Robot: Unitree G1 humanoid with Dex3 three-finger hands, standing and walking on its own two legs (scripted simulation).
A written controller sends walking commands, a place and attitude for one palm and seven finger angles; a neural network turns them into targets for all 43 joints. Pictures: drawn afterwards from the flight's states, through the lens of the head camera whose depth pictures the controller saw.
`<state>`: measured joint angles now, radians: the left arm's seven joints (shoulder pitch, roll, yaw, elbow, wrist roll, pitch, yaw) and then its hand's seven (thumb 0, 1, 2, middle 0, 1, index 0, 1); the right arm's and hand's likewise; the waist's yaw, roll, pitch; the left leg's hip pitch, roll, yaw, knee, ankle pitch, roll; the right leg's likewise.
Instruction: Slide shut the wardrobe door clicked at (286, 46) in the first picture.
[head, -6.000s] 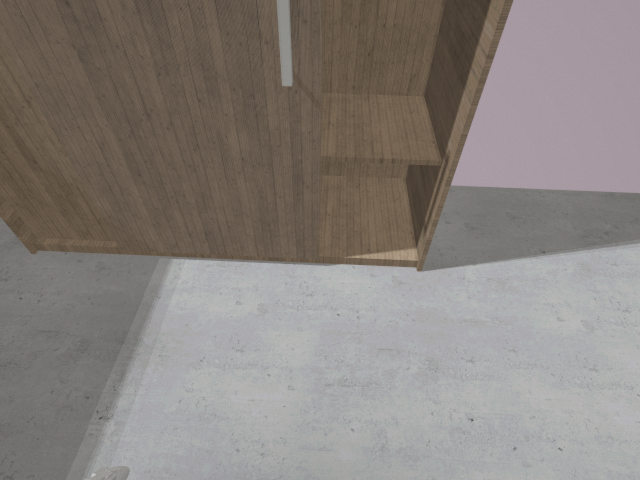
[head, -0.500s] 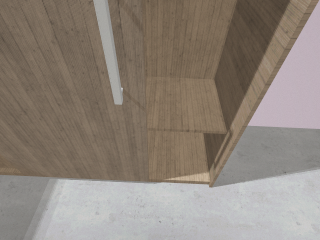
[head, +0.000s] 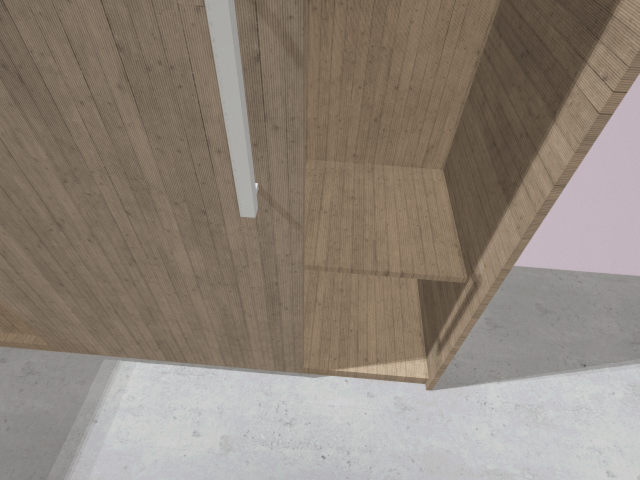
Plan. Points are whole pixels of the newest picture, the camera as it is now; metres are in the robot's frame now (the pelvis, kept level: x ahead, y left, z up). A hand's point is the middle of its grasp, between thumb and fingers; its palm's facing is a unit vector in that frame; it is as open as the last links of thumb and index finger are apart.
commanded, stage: shuffle to correct the standing spot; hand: left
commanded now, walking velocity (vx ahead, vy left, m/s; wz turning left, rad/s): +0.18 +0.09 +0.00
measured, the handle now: (240, 110) +0.52 +0.16 +0.20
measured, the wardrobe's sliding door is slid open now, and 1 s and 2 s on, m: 0.40 0.40 0.40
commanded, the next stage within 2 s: come to a stop and stand still in 0.04 s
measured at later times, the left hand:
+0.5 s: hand out of the picture +0.12 +0.18 -0.17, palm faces +0.07 -0.97 -0.22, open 7.2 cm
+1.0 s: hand out of the picture +0.03 +0.17 -0.16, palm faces +0.04 -0.98 -0.17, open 7.3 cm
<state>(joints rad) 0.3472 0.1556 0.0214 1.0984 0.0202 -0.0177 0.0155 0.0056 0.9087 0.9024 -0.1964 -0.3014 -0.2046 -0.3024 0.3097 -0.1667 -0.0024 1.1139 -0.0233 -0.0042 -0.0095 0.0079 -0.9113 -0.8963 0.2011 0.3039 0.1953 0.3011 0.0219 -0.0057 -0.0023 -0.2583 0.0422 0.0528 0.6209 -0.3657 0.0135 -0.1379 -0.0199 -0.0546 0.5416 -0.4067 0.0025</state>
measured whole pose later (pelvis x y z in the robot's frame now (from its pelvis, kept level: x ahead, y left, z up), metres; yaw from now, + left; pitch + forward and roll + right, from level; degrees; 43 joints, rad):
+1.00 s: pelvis +0.06 +0.01 +0.01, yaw +0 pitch +1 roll +0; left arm 0.33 0.13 -0.02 1.12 0.01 -0.02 0.03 0.01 0.91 0.90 -0.20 -0.30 -0.20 -0.30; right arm 0.25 -0.18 -0.01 1.05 -0.01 0.00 -0.01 0.01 -0.93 -0.90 0.20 0.30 0.20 0.30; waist 0.01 0.01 0.02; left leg -0.20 0.05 0.10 0.50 -0.30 0.00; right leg -0.25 -0.03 -0.09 0.48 -0.24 -0.01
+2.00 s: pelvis +0.07 +0.00 +0.01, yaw +0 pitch -1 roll +1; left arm 0.33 0.11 -0.02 1.13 0.01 -0.02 0.03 0.01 0.91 0.90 -0.20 -0.30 -0.20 -0.30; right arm 0.30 -0.14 0.02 1.14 -0.01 -0.02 -0.02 0.01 -0.91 -0.90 0.20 0.30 0.19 0.30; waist 0.01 0.01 0.01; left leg -0.12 0.05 0.11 0.40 -0.26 -0.02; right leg -0.20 -0.02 -0.09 0.46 -0.24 -0.03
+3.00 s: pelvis +0.06 +0.00 +0.01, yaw +0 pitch -1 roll +1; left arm 0.34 0.11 -0.01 1.13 0.01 -0.02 0.03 0.01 0.91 0.90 -0.20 -0.30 -0.20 -0.30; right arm 0.34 -0.11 0.02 1.14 -0.01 -0.02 -0.03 0.01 -0.91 -0.90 0.20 0.30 0.19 0.30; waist 0.01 0.01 0.01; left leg -0.14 0.05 0.11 0.41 -0.24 -0.02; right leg -0.22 -0.02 -0.09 0.46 -0.22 -0.03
